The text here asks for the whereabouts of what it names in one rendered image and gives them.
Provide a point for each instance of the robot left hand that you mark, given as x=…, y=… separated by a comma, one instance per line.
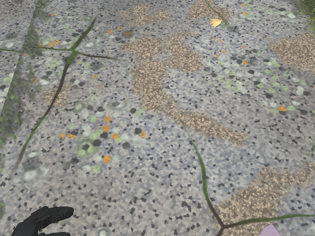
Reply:
x=41, y=218

